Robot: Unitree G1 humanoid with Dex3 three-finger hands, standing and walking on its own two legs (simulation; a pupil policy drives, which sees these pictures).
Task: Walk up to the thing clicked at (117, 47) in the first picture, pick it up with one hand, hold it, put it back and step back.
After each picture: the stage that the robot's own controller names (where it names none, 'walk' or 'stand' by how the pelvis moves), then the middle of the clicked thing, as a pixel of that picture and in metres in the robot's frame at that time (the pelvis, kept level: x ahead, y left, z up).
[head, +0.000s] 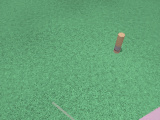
stand; (118, 43) +1.25 -0.39 -0.65
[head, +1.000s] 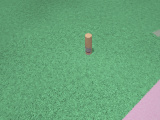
walk; (88, 44) +1.19 +0.01 -0.63
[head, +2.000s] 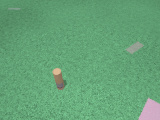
walk; (58, 79) +0.77 +0.26 -0.64
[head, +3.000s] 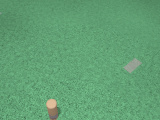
walk; (52, 110) +0.47 +0.17 -0.63
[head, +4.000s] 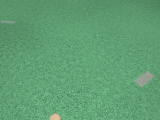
stand; out of the picture +0.40 +0.18 -0.65
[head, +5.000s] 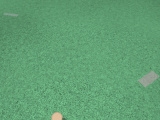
stand; out of the picture +0.38 +0.16 -0.65
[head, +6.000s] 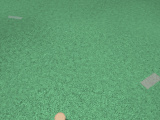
stand; out of the picture +0.39 +0.15 -0.65
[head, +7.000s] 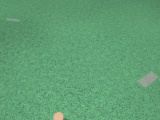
stand; out of the picture +0.41 +0.16 -0.66
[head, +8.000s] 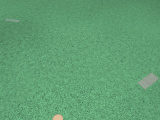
stand; out of the picture +0.39 +0.16 -0.66
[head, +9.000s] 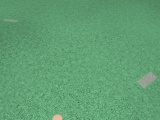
go down; out of the picture +0.39 +0.17 -0.66
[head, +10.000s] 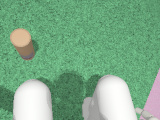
go down; (24, 47) +0.47 +0.19 -0.30
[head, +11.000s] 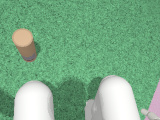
approach; (26, 48) +0.48 +0.18 -0.27
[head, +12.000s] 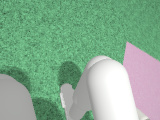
close in; out of the picture +0.48 +0.23 -0.17
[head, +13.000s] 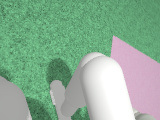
close; out of the picture +0.48 +0.25 -0.17
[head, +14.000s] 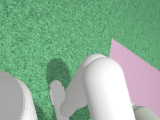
lift; out of the picture +0.43 +0.24 -0.17
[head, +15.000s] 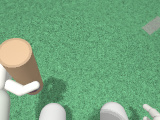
lift; (26, 73) +0.33 +0.18 +0.02
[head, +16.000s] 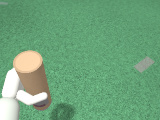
hold; (36, 85) +0.31 +0.16 +0.03
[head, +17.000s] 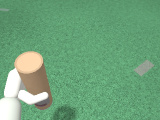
hold; (37, 85) +0.31 +0.16 +0.03
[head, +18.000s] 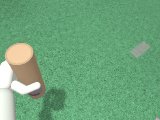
crouch; (29, 75) +0.35 +0.17 -0.01
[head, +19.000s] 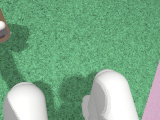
lower; out of the picture +0.51 +0.20 -0.03
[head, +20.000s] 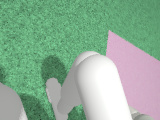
lower; out of the picture +0.48 +0.26 -0.17
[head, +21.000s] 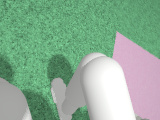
lower; out of the picture +0.47 +0.26 -0.17
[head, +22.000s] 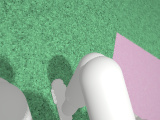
lower; out of the picture +0.47 +0.25 -0.17
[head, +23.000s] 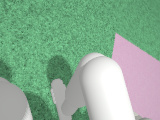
lower; out of the picture +0.47 +0.25 -0.17
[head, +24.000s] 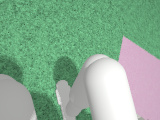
draw back; out of the picture +0.45 +0.22 -0.17
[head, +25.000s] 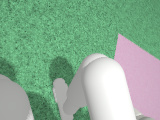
stand; out of the picture +0.45 +0.23 -0.18
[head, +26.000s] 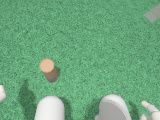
walk; (49, 72) +0.45 +0.16 -0.40
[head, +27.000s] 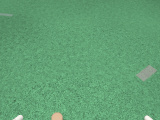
stand; out of the picture +0.38 +0.15 -0.60
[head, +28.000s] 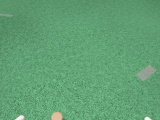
stand; out of the picture +0.39 +0.15 -0.60
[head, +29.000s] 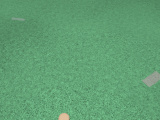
stand; out of the picture +0.40 +0.13 -0.65
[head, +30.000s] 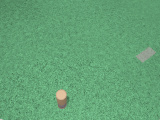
walk; (61, 100) +0.44 +0.10 -0.64
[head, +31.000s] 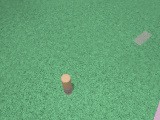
walk; (67, 85) +0.58 +0.15 -0.63
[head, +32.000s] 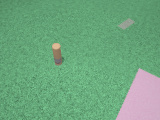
walk; (57, 55) +0.89 +0.23 -0.63
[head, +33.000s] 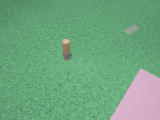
stand; (66, 50) +1.08 +0.16 -0.65
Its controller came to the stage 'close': yes
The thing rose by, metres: 0.69
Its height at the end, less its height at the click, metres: +0.00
